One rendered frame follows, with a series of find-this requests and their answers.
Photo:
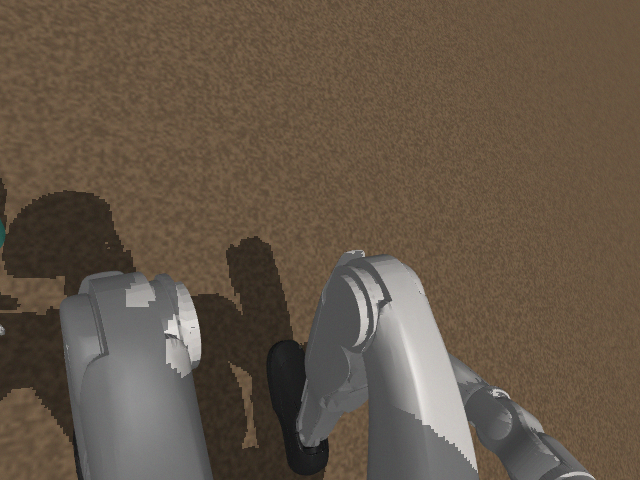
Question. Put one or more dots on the right robot hand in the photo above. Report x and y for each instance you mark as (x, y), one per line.
(468, 381)

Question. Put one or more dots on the right robot foot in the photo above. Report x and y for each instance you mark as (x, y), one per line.
(286, 379)

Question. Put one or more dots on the can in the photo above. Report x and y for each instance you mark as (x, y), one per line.
(2, 234)

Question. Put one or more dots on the right robot arm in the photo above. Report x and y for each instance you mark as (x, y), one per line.
(517, 438)

